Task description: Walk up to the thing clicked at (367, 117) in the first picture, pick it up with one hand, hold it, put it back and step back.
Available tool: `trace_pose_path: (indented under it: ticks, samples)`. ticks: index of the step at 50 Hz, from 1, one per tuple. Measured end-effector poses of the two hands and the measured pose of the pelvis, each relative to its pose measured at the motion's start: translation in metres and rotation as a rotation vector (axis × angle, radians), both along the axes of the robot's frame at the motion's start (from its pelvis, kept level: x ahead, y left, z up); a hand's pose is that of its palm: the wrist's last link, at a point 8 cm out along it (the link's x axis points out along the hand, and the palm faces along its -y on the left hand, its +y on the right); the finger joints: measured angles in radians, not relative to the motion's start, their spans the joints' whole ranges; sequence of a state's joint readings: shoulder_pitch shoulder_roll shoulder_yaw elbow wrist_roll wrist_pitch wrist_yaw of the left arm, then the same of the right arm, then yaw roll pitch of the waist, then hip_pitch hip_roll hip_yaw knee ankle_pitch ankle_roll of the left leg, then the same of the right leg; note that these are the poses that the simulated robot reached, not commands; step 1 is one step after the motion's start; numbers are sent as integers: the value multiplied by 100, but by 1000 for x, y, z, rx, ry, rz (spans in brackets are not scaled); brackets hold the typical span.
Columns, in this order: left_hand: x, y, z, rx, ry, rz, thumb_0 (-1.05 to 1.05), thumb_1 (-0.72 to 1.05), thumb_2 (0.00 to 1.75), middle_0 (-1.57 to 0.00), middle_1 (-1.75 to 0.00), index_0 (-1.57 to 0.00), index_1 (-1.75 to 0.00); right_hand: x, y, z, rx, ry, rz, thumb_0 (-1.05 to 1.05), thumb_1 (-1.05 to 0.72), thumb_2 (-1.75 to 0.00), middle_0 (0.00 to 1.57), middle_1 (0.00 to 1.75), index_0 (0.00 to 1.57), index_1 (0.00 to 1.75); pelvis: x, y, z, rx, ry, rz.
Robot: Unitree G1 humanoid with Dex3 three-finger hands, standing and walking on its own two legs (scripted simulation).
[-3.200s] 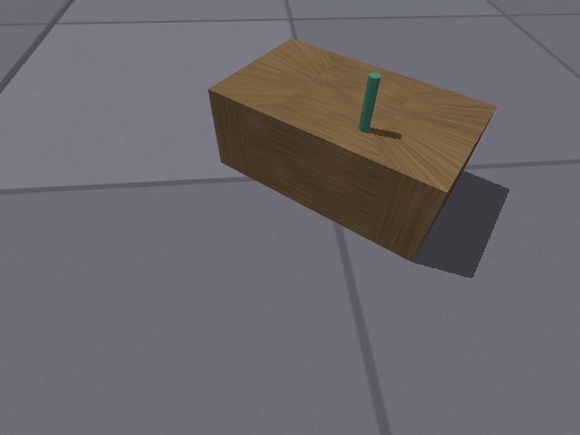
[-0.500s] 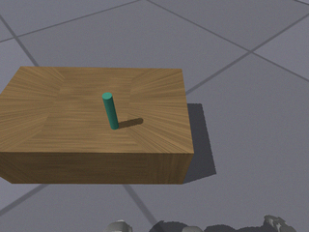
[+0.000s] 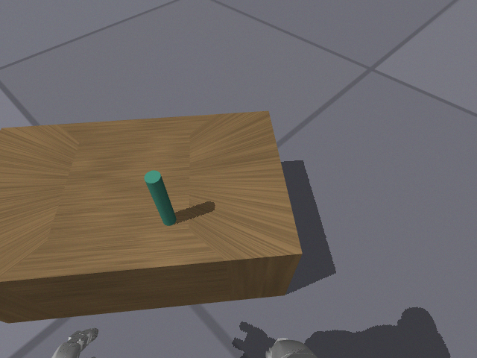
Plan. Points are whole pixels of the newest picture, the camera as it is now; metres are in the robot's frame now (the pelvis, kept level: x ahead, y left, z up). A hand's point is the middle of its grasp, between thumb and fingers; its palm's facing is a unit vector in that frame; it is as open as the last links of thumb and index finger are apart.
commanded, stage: walk up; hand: left
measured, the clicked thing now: (162, 200) +0.54 +0.21 -0.22
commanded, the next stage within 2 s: stand in 1.20 s
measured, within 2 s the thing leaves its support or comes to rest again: neither
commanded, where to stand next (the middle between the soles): +0.08 -0.01 m, yaw +1 degrees
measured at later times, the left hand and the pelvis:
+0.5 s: hand out of the picture +0.11 +0.25 -0.12, palm faces +0.01 -0.94 -0.33, open 7.4 cm; pelvis +0.02 +0.00 +0.03, yaw +0 degrees
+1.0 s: hand out of the picture +0.11 +0.24 -0.12, palm faces +0.00 -0.95 -0.32, open 7.4 cm; pelvis +0.03 +0.00 +0.03, yaw +0 degrees
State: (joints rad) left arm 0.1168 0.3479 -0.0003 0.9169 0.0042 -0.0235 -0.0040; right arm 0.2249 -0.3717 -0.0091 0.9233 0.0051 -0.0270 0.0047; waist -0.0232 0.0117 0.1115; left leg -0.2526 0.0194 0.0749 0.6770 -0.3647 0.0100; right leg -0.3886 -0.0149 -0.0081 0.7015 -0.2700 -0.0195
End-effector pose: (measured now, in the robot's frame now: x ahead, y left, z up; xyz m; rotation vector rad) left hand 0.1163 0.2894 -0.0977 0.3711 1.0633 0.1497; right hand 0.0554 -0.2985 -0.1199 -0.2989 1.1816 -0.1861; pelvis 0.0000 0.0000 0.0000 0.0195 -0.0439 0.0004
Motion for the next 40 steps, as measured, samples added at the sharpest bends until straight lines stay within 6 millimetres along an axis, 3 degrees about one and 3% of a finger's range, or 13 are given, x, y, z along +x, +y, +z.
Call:
trace_pose_path:
  ticks: [9,23,30,40]
  samples:
    - [13,-3,3,-51,19,38,0,90,90,-20,-30,-21,-30,23,1,20,-19,7,23,1,-90,-89,21,30,20,30,15,1,16,-7,6,-5]
    - [-14,5,9,-33,121,116,0,90,90,-20,-30,-21,-30,57,-7,32,-31,-13,21,1,-90,-89,21,30,20,30,23,-1,27,-11,-4,0]
    - [-24,3,10,-34,146,132,0,90,90,-20,-30,-21,-30,59,-1,29,-8,-3,27,1,-90,-89,21,30,20,30,23,-3,29,-13,-2,1]
    - [-25,-1,9,-40,163,133,0,90,90,-20,-30,-21,-30,45,2,25,6,39,7,1,-90,-89,21,30,20,30,26,-3,30,-15,6,-1]
